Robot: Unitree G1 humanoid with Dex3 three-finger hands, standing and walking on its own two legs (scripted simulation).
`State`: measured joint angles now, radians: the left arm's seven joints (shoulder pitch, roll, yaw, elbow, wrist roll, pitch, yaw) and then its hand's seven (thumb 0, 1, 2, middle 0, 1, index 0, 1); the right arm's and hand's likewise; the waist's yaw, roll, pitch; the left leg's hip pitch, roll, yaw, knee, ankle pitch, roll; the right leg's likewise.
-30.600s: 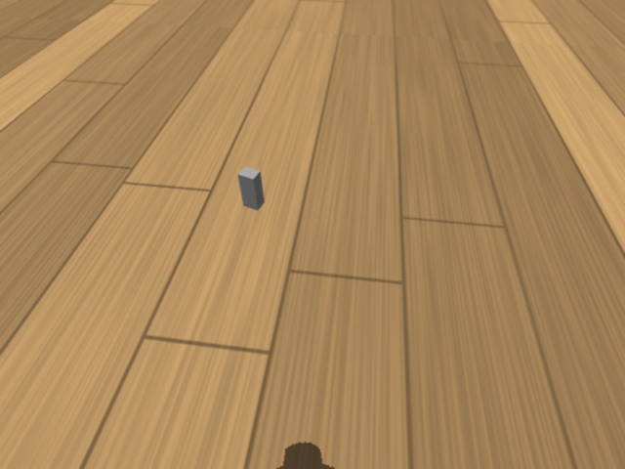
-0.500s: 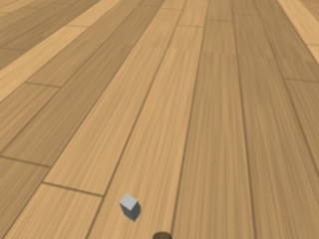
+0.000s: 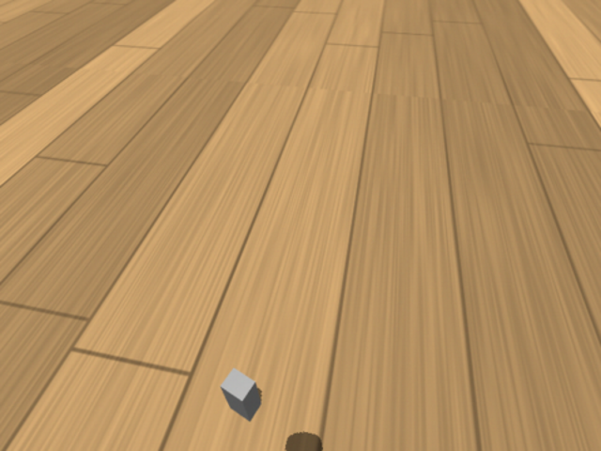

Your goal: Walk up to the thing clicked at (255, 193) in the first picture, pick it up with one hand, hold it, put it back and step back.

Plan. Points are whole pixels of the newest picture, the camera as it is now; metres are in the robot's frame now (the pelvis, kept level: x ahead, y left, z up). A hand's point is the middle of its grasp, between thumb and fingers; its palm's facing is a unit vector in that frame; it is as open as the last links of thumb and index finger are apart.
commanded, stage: stand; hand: left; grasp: from the side
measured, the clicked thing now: (242, 395) +0.44 +0.20 -0.69
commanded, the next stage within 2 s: step back in 0.54 s
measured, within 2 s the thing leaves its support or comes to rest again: neither
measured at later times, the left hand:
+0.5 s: hand out of the picture +0.08 +0.25 -0.16, palm faces -0.03 -0.94 -0.33, open 7.4 cm
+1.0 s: hand out of the picture +0.08 +0.29 -0.18, palm faces -0.06 -0.92 -0.38, open 7.4 cm
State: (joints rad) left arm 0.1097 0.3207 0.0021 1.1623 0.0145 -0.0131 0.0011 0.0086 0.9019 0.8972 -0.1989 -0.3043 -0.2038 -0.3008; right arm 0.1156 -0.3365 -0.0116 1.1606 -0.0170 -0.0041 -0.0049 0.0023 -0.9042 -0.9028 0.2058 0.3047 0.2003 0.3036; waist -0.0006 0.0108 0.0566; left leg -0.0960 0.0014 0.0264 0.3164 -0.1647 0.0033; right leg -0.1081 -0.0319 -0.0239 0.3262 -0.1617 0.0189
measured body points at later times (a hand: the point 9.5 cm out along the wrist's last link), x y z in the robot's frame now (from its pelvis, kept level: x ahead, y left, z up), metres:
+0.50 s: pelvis +0.01 +0.00 +0.00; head +0.02 +0.00 +0.45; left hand +0.08 +0.30 -0.13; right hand +0.08 -0.30 -0.14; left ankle +0.01 +0.12 -0.75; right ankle +0.01 -0.13 -0.75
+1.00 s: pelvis -0.06 +0.03 -0.03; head +0.01 +0.04 +0.41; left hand +0.09 +0.34 -0.15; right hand +0.02 -0.31 -0.14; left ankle -0.12 +0.14 -0.74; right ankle +0.01 -0.13 -0.75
